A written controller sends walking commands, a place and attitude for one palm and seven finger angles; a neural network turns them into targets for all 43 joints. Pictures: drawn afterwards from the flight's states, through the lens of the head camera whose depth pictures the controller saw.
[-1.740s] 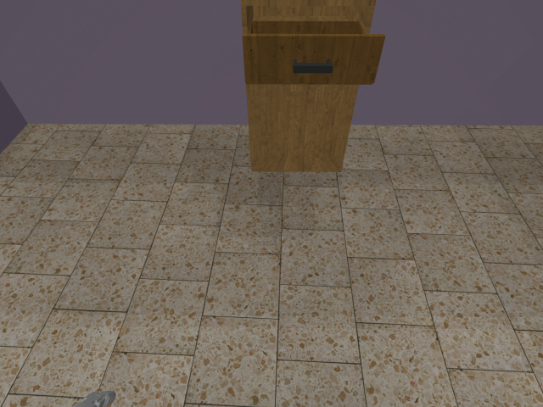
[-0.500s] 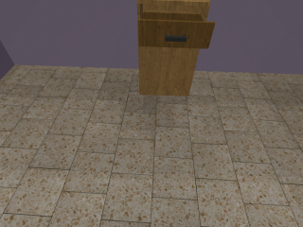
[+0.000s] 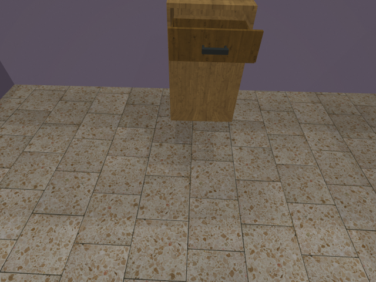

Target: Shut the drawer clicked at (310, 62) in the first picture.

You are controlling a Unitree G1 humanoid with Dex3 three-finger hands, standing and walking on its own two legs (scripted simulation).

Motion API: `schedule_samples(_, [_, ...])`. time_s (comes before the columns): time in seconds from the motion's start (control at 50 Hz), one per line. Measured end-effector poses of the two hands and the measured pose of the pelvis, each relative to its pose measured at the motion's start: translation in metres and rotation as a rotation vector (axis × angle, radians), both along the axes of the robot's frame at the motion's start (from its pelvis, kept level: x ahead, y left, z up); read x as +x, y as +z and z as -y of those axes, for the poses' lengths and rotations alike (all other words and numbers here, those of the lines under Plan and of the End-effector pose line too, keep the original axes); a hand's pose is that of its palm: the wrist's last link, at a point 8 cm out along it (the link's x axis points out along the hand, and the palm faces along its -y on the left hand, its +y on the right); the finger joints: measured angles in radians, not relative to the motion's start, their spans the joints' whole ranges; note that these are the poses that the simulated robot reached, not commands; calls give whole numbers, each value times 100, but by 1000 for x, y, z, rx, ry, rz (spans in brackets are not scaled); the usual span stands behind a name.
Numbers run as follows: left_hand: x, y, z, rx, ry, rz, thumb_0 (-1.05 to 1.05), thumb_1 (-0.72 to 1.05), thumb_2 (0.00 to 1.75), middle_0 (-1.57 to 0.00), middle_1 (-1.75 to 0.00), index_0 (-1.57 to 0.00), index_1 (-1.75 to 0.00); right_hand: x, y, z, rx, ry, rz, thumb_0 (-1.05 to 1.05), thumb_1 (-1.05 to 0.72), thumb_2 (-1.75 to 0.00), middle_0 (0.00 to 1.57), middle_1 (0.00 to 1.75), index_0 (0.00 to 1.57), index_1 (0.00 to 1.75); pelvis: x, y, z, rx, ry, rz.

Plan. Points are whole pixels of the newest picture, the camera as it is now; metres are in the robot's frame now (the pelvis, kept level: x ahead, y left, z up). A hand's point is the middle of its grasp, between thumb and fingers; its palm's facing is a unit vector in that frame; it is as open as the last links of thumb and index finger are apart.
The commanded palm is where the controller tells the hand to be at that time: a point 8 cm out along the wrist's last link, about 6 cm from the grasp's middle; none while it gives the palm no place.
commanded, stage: walk to a spot facing it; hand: left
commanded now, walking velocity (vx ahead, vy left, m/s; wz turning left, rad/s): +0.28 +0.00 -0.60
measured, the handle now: (214, 49) +1.15 -0.05 -0.02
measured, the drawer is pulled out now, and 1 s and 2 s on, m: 0.29 0.29 0.29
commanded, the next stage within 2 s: turn to face it in 1.80 s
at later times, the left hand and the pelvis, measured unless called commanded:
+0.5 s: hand out of the picture +0.09 +0.12 -0.17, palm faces -0.18 -0.97 -0.17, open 7.3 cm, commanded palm none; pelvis +0.11 -0.05 +0.00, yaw -15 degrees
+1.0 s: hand (159, 173) +0.49 +0.13 -0.18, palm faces -0.43 -0.88 -0.19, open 7.3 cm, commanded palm none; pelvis +0.34 -0.02 +0.00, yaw -31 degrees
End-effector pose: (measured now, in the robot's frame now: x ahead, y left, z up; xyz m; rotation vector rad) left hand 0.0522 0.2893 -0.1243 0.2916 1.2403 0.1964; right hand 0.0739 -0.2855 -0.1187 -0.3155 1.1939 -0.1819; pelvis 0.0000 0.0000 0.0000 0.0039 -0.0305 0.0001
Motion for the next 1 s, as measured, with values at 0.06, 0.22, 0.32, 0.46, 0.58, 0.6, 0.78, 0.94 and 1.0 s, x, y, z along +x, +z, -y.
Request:
schedule_samples(0.06, [-4,-8,9,-27,-7,-38,0,91,90,-20,-30,-21,-30,-7,-7,-7,24,-29,-7,1,-91,-90,20,30,20,30,7,-3,0,3,-29,-5])
schedule_samples(0.22, [5,-18,54,-86,-64,-155,0,91,90,-20,-30,-20,-30,-45,-32,-9,110,-188,-67,1,-90,-90,20,30,20,30,35,-12,21,24,-146,-17])
schedule_samples(0.32, [28,-29,85,-89,-72,-109,0,91,90,-20,-30,-21,-30,-57,-51,6,130,-238,-172,1,-90,-90,20,30,20,30,56,-25,43,3,-170,-17])
schedule_samples(0.46, [40,-16,114,-127,-100,-201,0,91,89,-20,-30,-21,-30,17,-22,22,125,-276,-33,1,-91,-90,20,30,20,30,96,-5,55,13,-247,-35])
schedule_samples(0.58, [80,-14,115,-136,-140,-251,0,91,89,-20,-30,-21,-30,102,-9,23,127,-293,119,1,-91,-90,19,30,20,30,141,-2,52,2,-304,-53])
schedule_samples(0.6, [90,-15,113,-135,-143,-251,0,91,89,-20,-30,-21,-30,116,-7,21,127,-290,133,1,-91,-90,19,30,20,30,150,-2,50,-1,-312,-54])
schedule_samples(0.78, [211,-49,77,-125,-203,-271,0,91,89,-20,-30,-21,-30,234,-8,-2,78,-299,262,1,-91,-90,20,30,20,30,249,-26,27,-15,-410,-48])
schedule_samples(0.94, [397,-31,90,-133,-393,-72,0,91,90,-19,-30,-20,-30,185,4,-28,36,-554,112,-1,-93,-90,20,30,20,30,317,-4,22,-35,-514,-20])
schedule_samples(1.0, [455,-23,110,-142,-453,-7,0,92,90,-19,-30,-20,-30,159,2,-39,33,-638,14,-1,-94,-90,20,30,20,30,340,-1,24,-28,-549,-23])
